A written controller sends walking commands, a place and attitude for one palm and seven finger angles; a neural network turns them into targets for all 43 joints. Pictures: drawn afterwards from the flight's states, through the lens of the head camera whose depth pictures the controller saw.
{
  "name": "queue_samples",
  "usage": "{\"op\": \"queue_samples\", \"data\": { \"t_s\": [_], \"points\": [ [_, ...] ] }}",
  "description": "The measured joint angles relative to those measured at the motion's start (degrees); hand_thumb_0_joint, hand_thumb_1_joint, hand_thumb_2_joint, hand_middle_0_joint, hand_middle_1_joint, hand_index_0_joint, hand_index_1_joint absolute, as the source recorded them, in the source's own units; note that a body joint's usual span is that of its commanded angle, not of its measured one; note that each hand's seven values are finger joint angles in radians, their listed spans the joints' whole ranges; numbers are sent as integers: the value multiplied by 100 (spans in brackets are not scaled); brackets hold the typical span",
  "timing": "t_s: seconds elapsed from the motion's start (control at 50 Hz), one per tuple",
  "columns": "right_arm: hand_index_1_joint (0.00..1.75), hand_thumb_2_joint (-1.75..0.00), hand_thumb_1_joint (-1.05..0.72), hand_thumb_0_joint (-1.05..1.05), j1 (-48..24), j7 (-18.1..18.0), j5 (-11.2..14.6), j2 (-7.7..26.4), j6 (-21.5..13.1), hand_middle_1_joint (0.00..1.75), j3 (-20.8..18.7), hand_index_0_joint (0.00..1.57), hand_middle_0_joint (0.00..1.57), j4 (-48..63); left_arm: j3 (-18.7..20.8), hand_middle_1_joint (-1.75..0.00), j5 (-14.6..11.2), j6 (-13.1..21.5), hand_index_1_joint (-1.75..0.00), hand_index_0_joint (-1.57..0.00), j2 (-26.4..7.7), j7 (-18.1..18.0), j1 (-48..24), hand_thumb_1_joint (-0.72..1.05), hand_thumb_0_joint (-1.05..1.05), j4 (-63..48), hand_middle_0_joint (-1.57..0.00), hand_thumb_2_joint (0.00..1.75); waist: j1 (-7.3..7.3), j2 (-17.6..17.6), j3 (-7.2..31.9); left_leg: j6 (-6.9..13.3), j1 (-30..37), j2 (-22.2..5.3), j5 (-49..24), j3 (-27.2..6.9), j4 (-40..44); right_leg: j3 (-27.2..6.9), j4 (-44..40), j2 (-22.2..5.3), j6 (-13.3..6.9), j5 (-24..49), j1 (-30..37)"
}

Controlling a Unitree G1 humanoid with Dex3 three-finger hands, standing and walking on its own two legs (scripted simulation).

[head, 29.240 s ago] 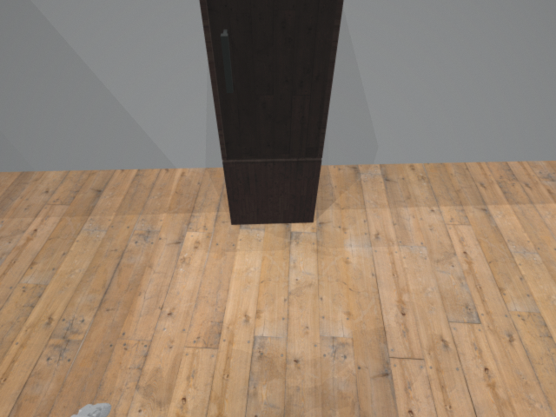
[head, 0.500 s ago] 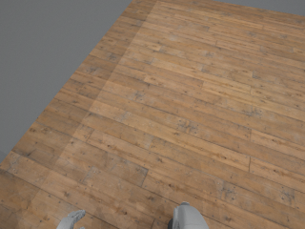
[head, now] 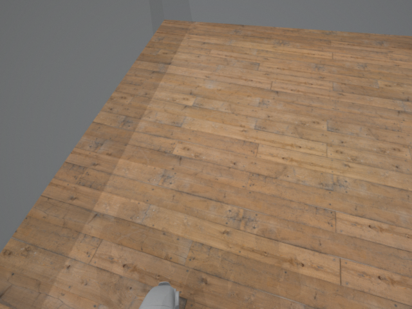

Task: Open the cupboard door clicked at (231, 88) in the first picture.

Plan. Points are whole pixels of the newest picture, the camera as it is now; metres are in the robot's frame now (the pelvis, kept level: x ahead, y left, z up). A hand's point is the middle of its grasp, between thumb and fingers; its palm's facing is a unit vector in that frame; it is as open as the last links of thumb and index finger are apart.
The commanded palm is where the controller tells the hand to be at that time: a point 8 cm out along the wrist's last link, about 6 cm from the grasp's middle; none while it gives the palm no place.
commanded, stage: walk to a spot facing it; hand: left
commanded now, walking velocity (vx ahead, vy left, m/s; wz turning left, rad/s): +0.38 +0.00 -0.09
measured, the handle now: out of the picture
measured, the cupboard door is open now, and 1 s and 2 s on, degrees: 52 52 52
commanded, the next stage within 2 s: turn to face it in 0.34 s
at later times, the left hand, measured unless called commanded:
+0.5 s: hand (147, 221) +0.35 +0.20 -0.17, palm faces -0.15 -0.96 -0.25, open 7.2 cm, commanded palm none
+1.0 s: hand (168, 190) +0.47 +0.16 -0.20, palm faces +0.12 -0.98 -0.18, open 7.2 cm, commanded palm none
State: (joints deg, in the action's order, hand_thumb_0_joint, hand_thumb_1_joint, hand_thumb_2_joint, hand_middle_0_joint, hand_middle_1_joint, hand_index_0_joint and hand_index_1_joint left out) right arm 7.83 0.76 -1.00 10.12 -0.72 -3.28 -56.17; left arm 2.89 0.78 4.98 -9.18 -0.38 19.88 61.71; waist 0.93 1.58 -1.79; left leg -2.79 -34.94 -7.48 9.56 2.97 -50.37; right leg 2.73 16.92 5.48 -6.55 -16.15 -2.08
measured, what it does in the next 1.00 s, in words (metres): walks ahead: left foot, then right foot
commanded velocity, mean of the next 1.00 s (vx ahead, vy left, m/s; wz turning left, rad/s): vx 0.12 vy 0.00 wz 0.21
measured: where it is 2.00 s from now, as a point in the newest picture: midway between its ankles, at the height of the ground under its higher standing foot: (239, 259)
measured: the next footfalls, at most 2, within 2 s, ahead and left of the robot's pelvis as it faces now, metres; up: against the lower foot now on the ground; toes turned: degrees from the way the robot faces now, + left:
left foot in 0.18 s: +0.24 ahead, +0.13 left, +0.00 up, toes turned +5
right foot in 0.56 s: +0.40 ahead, -0.15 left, +0.00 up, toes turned -16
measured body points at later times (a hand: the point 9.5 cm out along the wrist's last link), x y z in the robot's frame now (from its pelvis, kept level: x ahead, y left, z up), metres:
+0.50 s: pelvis +0.26 +0.00 -0.01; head +0.29 -0.01 +0.44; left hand +0.36 +0.25 -0.15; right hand +0.18 -0.23 -0.16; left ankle +0.20 +0.13 -0.74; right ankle +0.34 -0.14 -0.71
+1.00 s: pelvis +0.38 -0.03 -0.03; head +0.42 +0.00 +0.42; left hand +0.46 +0.21 -0.18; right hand +0.48 -0.28 -0.16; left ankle +0.42 +0.08 -0.74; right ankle +0.35 -0.15 -0.70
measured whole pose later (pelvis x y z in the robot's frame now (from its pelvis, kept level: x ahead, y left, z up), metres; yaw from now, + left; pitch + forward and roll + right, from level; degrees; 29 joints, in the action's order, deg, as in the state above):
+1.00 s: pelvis +0.38 -0.03 -0.03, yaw +6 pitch +2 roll -1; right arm 11.1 0.2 -1.6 11.4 0.6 -3.4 -53.5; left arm 4.0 1.3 -1.8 -10.8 -1.1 8.1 54.3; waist -2.3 -2.2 -2.3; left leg 2.2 -25.5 -3.1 17.1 5.7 -40.9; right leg 8.7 58.3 -6.1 2.7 -31.9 -24.3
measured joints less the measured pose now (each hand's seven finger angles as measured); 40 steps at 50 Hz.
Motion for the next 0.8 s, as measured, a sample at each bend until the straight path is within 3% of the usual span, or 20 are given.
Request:
{"op": "queue_samples", "data": {
  "t_s": [0.1, 0.16, 0.2, 0.24, 0.26, 0.3, 0.34, 0.42, 0.5, 0.56, 0.58, 0.62, 0.68, 0.72, 0.8],
  "points": [
    [30, -89, -92, 0, -439, 52, 26, -8, -24, 30, 36, 19, 19, 40, -94, -30, 24, -7, -30, -20, 159, -39, 488, 92, -1, 275, -20, 90, 234, -135, -72, 143, 339, 272, 190, 223, 846, -159, -78, -92, 107, -451, 569],
    [30, -89, -92, 0, -585, 19, 4, -65, -153, 30, 93, 19, 19, 91, -105, -30, 18, -47, -30, -20, 227, -39, 743, 92, 0, 456, -20, 90, 256, -279, -140, 350, 889, 547, 142, 462, 1586, -228, 517, -230, 197, -961, 662],
    [30, -89, -91, 0, -564, -28, -60, -90, -304, 30, 116, 19, 19, 151, -104, -30, -20, -114, -30, -20, 301, -13, 838, 91, 0, 549, -20, 90, 216, -247, -142, 598, 1099, 513, -72, 499, 1580, -223, 2318, -232, 272, -1186, 6],
    [30, -89, -91, 0, -404, -67, -51, -156, -377, 30, 149, 20, 20, 169, -84, -30, -11, -197, -30, -20, 290, 2, 717, 91, 0, 566, -20, 90, 209, -359, -164, 596, 1267, 527, 400, 662, 1381, -272, 4377, -357, 290, -1100, -921],
    [30, -89, -91, 0, -272, -91, -50, -178, -393, 30, 155, 20, 20, 151, -57, -30, 13, -235, -30, -20, 275, 15, 605, 91, 0, 538, -20, 90, 194, -381, -155, 567, 1404, 538, 549, 712, 1449, -254, 5047, -440, 314, -921, -1351],
    [30, -89, -91, 0, 30, -149, -52, -211, -412, 30, 159, 20, 20, 32, -4, -30, 62, -299, -30, -20, 230, 58, 315, 91, 0, 391, -20, 90, 168, -376, -154, 461, 1727, 550, 586, 765, 1766, -199, 5618, -649, 386, -548, -2077],
    [30, -89, -94, -1, 328, -260, 6, -185, -440, 30, 53, 20, 20, -113, 40, -30, 88, -335, -30, -20, 195, 85, 19, 91, 0, 167, -20, 90, 155, -348, -148, 443, 2063, 556, 557, 833, 2141, -200, 5417, -857, 462, -282, -2625],
    [30, -89, -96, -2, 827, -239, -24, 61, -345, 30, 22, 20, 20, -373, 141, -30, 145, -428, -30, -20, 18, 73, -497, 94, 2, -148, -20, 90, 53, -252, -144, 362, 2676, 475, 640, 1016, 2661, -28, 3931, -1139, 551, 249, -3085],
    [30, -89, -95, -1, 1267, -215, -51, 160, -237, 30, 59, 20, 20, -536, 205, -30, 112, -455, -30, -20, -319, 142, -931, 95, 2, -331, -20, 90, -178, -187, -258, 162, 3086, 343, 976, 1147, 2674, 169, 2699, -1129, 532, 617, -2991],
    [30, -89, -93, -1, 1642, -197, -19, 129, -153, 30, 121, 19, 19, -734, 152, -30, 98, -338, -30, -20, -509, 128, -1191, 94, 1, -433, -19, 90, -340, -163, -289, -21, 3207, 217, 1426, 1063, 2252, 308, 1843, -1011, 461, 1015, -2439],
    [30, -89, -93, 0, 1743, -176, 13, 99, -112, 30, 138, 19, 19, -825, 139, -30, 105, -246, -30, -20, -541, 104, -1266, 94, 1, -458, -19, 90, -353, -167, -269, -11, 3061, 160, 1602, 987, 1813, 349, 1805, -1008, 438, 729, -2309],
    [30, -89, -93, 0, 1709, -166, 86, 78, 41, 30, 146, 19, 19, -953, 76, -30, 64, -117, -30, -20, -462, 47, -1448, 93, 1, -491, -19, 90, -404, -38, -369, 64, 2469, 155, 2152, 479, 319, 513, 2086, -990, 400, 243, -2239],
    [30, -89, -92, 0, 1525, -163, 120, -17, 208, 30, 139, 19, 19, -944, -34, -30, 33, -140, -30, -20, -286, -43, -1530, 93, 0, -592, -19, 90, -436, -52, -380, 79, 1575, 302, 2173, 120, -1302, 725, 1883, -1060, 441, 158, -1899],
    [30, -89, -92, 0, 1357, -137, 108, -80, 272, 30, 132, 19, 19, -824, -79, -30, 38, -211, -30, -20, -148, -87, -1497, 92, 0, -608, -19, 90, -457, -107, -299, 58, 1167, 292, 1952, 124, -1433, 864, 1620, -1100, 429, 174, -1671],
    [30, -89, -92, 0, 983, -65, 75, -181, 294, 30, 117, 19, 19, -469, -65, -30, 21, -301, -30, -20, 94, -116, -1390, 92, -1, -603, -20, 90, -451, -244, -159, 9, 812, 241, 1542, 286, -643, 1140, 1342, -1196, 489, 121, -1363]
  ]
}}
